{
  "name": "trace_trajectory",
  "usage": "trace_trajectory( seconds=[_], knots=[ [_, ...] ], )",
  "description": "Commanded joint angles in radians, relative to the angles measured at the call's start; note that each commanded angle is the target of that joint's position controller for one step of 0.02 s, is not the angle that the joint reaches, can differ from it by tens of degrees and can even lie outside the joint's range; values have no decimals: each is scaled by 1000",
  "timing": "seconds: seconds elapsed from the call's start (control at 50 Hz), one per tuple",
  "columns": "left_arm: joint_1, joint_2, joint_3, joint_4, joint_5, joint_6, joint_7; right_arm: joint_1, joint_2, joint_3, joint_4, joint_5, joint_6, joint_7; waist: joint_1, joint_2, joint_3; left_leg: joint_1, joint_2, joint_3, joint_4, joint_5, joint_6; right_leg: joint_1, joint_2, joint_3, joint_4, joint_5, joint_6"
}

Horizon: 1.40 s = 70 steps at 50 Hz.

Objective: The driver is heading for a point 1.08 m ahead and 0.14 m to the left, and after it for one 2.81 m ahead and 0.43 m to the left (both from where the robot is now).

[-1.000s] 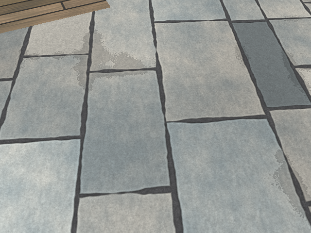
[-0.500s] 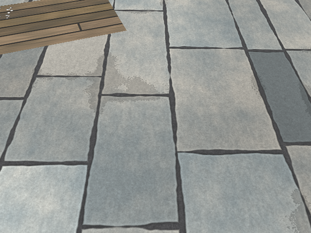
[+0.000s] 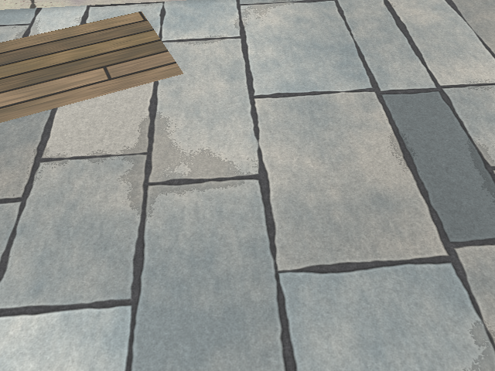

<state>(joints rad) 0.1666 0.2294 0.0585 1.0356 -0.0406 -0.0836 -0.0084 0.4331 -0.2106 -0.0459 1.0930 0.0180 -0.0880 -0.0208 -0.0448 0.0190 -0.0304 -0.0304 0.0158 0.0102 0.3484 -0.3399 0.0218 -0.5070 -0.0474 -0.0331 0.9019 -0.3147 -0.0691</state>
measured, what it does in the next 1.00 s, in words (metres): walks ahead, turning left: right foot, then left foot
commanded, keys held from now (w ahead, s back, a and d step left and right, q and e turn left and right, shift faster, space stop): w+shift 0.34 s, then w+q+shift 0.66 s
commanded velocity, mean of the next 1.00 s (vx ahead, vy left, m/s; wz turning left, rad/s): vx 0.89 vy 0.00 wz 0.44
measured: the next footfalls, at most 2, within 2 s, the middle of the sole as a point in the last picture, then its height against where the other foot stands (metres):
right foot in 0.16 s outside the picture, level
left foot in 0.68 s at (260, 341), level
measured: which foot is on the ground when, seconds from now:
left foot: down 0.00-0.16, up 0.18-0.66, down 0.68-1.00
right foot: up 0.00-0.14, down 0.16-0.68, up 0.70-1.00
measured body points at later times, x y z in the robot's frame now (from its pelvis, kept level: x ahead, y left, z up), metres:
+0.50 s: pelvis +0.30 -0.09 -0.01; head +0.31 -0.09 +0.44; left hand +0.21 +0.14 -0.15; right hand +0.49 -0.32 -0.11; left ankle +0.49 +0.04 -0.66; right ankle +0.16 -0.17 -0.74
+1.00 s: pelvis +0.75 -0.01 -0.01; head +0.79 +0.01 +0.44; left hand +0.92 +0.29 -0.07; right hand +0.82 -0.29 -0.13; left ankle +0.59 -0.03 -0.74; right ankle +1.04 -0.09 -0.68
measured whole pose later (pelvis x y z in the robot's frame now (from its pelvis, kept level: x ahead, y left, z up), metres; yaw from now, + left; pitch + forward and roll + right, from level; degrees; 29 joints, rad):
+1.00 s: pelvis +0.75 -0.01 -0.01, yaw +27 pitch +3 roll +0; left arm -0.06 0.24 -0.02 0.62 0.05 -0.08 -0.03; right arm 0.48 -0.28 -0.08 0.91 0.01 -0.08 0.02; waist -0.12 0.00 0.03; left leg 0.08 -0.17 -0.21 0.26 -0.35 0.17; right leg -0.75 -0.12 0.06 0.68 0.03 0.04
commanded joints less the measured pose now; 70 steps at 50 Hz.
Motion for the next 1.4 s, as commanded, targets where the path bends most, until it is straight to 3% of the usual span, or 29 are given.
trace_trajectory(
  seconds=[0.02,0.04,0.1,0.14,0.16,0.18,0.2,0.24,0.3,0.54,0.6,0.64,0.66,0.68,0.7,0.72,0.78,0.84,1.0,1.04,1.08,1.1,1.12,1.14,1.18,1.24,1.26,1.34,1.4],
  knots=[
    [-190,35,2,-102,4,-41,-19,-11,-130,-23,-62,2,-10,4,-8,97,157,-1,241,-224,-250,-103,157,-201,-49,1,-131,84,25],
    [-216,20,-4,-144,99,2,-57,-6,-139,-26,-55,-73,-11,12,-4,128,167,-105,186,-155,-275,-109,151,-69,-7,-64,-201,78,40],
    [-130,54,9,-151,79,41,-67,-20,-172,-39,-58,-54,-16,21,37,141,176,-229,213,-105,-241,-71,158,194,24,-126,-277,91,21],
    [154,120,43,-73,74,29,-41,-64,-187,-41,-68,-50,-21,28,185,48,61,-281,167,-17,96,330,136,508,82,-147,-322,47,-2],
    [396,194,70,-9,88,12,-20,-91,-172,-36,-81,-58,-20,30,300,-100,-68,-433,88,59,497,349,111,755,-15,-12,-369,-122,-23],
    [507,324,84,16,102,-2,-10,-80,-23,-6,-153,-38,-32,38,262,-452,-157,-706,-60,23,882,-202,80,850,-310,586,-669,-701,-85],
    [348,253,62,-15,92,4,-10,-129,-66,-17,-179,-34,-37,42,192,-313,-89,-798,-57,-137,1031,-110,113,705,-335,833,-811,-773,-104],
    [154,155,39,-68,78,-3,-19,-160,-104,-24,-188,-35,-37,57,93,-77,15,-781,87,-82,1011,107,127,515,-289,546,-737,-472,-96],
    [134,80,9,-56,69,-21,-10,-146,-55,-14,-198,-71,3,78,19,-103,66,-684,138,-65,903,167,75,348,-194,343,-793,-288,-80],
    [328,74,-16,-27,58,-73,18,-521,-37,16,-353,-35,31,100,74,-44,220,-677,19,127,357,475,128,525,-140,-178,-925,597,11],
    [347,154,-2,-34,76,-47,50,-444,-94,4,-342,-36,30,86,17,-136,92,-539,-109,226,316,342,173,729,-170,-229,-657,1379,47],
    [296,223,23,-64,96,-5,65,-145,-165,-26,-269,-27,30,79,-129,-189,-73,-263,-168,215,316,185,215,724,-199,-221,-217,1558,35],
    [248,241,32,-87,95,5,60,59,-211,-54,-214,-33,29,68,-223,-170,-143,-19,-151,136,231,131,250,580,-198,-207,90,1405,16],
    [210,164,18,-108,98,-9,36,85,-250,-78,-198,-33,41,49,-189,-52,-133,175,-25,-62,273,-47,279,274,-92,-178,409,612,3],
    [196,53,-4,-220,60,-36,8,-13,-339,-99,-219,-56,58,50,-54,253,-143,405,198,-695,79,-142,490,-246,126,-57,754,-156,70],
    [69,103,-10,-269,61,-62,10,-3,-312,-100,-219,-43,57,51,-89,57,-134,403,220,-818,-66,-144,465,-370,66,117,741,-64,36],
    [30,102,-22,-296,90,-66,5,-70,-199,-71,-211,-41,36,28,35,-145,52,17,136,-567,-138,64,350,-243,-45,128,483,9,49],
    [16,85,-34,-330,123,-2,-7,-93,-180,-50,-232,-15,1,23,92,-111,114,-227,42,-428,-177,138,332,-163,-90,85,313,-26,113],
    [-291,95,-61,-494,74,-3,-19,34,-252,-77,-243,-6,-6,33,-48,36,99,-132,-11,-372,-132,719,209,40,24,5,-316,430,88],
    [-194,149,-41,-478,72,-5,-3,5,-283,-84,-257,-8,-7,23,5,47,12,-59,-9,-385,22,944,160,221,72,23,-390,366,71],
    [148,252,7,-400,58,-10,31,-99,-344,-96,-285,-27,-13,29,214,59,-173,-125,-31,-383,428,958,122,586,45,48,-370,225,57],
    [362,315,34,-360,83,-10,54,-134,-237,-70,-317,-33,-23,32,288,-24,-294,-289,-80,-330,755,625,118,829,-122,202,-333,-62,35],
    [335,370,41,-362,136,-13,47,-4,-61,-23,-365,20,-17,25,148,-342,-395,-598,-174,-218,1056,-207,95,1029,-448,706,-477,-223,-38],
    [242,324,49,-367,113,-7,28,-9,-149,-17,-371,1,-8,16,123,-350,-366,-689,-119,-162,1112,-110,104,924,-429,927,-606,-271,-99],
    [121,141,7,-353,101,-11,11,-132,-178,-24,-342,-44,11,27,100,-78,-77,-657,-44,-124,1027,26,71,607,-298,549,-572,229,-119],
    [238,91,-19,-239,72,-41,-6,-192,-99,-3,-386,-66,27,45,66,-100,-4,-642,-47,-148,892,-78,35,483,-221,329,-563,815,-119],
    [112,119,-5,-270,11,-57,-7,-189,-107,-2,-404,19,12,38,9,-166,0,-647,13,-130,817,-80,29,482,-191,292,-581,829,-136],
    [77,257,35,-278,0,-41,19,-354,-102,30,-454,-19,-29,58,24,-104,-9,-355,-47,-27,322,263,-18,232,-101,184,-640,801,-121],
    [121,290,55,-279,-2,-34,27,-390,-177,7,-463,-24,-19,53,10,-116,-7,-219,-67,-76,175,465,-2,226,-88,224,-600,588,-58]
  ],
)
Over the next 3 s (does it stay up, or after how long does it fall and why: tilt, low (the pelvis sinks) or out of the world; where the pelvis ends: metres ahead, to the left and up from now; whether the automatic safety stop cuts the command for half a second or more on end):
stays up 1.25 0.25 -0.02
